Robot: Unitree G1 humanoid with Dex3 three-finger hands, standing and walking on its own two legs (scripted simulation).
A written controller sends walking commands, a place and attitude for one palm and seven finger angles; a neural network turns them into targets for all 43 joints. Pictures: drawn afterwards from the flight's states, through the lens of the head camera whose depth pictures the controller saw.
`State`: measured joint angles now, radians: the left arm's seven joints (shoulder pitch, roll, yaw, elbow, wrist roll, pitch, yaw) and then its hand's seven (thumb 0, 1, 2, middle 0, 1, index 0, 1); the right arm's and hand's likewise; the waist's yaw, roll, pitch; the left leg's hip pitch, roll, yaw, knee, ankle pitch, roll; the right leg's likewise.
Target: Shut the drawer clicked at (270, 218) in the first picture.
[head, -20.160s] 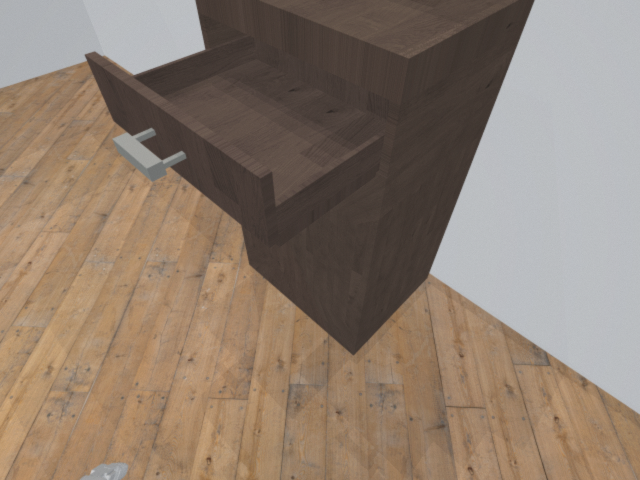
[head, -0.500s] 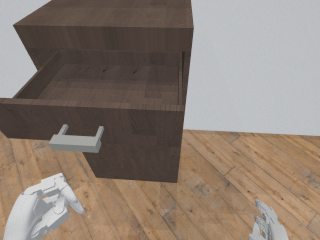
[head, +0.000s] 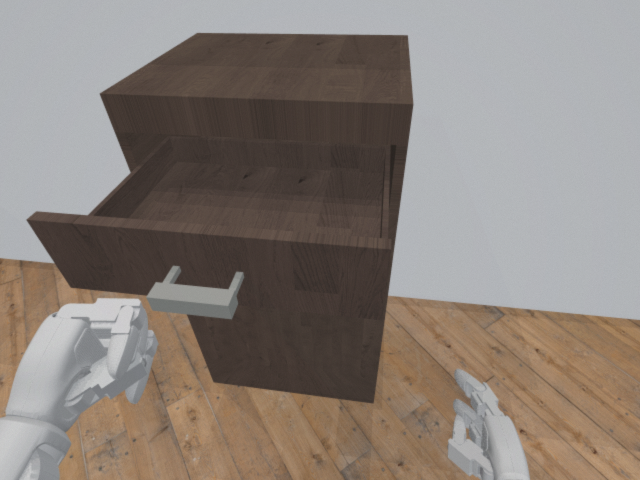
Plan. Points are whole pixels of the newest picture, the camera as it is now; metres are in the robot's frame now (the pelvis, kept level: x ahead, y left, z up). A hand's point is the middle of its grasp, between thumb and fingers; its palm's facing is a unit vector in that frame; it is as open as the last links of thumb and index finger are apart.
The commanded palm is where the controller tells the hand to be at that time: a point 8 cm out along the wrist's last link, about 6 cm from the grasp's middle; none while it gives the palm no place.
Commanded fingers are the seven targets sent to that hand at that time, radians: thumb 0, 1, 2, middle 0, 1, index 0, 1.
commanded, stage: raise the hand and make a fist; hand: left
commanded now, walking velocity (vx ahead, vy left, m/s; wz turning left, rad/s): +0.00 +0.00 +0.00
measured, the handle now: (199, 287) +0.33 +0.22 +0.09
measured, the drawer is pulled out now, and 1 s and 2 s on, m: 0.27 0.27 0.27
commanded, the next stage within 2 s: bring the fist close to the handle in 0.38 s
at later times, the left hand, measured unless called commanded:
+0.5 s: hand (148, 359) +0.16 +0.18 +0.18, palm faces +0.08 -0.98 -0.17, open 3.3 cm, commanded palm +0.11 +0.23 +0.19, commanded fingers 0.00 0.90 0.90 -1.40 -1.60 -1.40 -1.60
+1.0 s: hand (176, 360) +0.19 +0.18 +0.13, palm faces +0.05 -1.00 -0.09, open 3.3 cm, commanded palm +0.16 +0.23 +0.14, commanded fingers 0.00 0.90 0.90 -1.40 -1.60 -1.40 -1.60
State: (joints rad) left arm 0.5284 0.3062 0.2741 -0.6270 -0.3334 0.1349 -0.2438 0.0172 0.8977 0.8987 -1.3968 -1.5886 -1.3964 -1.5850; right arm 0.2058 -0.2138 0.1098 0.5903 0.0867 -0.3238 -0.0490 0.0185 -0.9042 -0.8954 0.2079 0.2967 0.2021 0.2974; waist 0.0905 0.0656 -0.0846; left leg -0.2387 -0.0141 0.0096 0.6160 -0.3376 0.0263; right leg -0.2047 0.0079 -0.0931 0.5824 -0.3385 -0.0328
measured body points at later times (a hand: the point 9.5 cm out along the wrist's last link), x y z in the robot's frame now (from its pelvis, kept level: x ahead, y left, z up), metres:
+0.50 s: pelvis +0.00 -0.03 +0.00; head -0.05 -0.07 +0.45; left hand +0.15 +0.23 +0.19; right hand +0.20 -0.26 -0.05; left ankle +0.00 +0.10 -0.73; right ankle -0.01 -0.10 -0.73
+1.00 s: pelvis +0.00 -0.02 +0.00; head -0.02 -0.04 +0.45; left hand +0.18 +0.23 +0.14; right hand +0.19 -0.24 -0.06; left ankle +0.00 +0.10 -0.73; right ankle -0.01 -0.10 -0.73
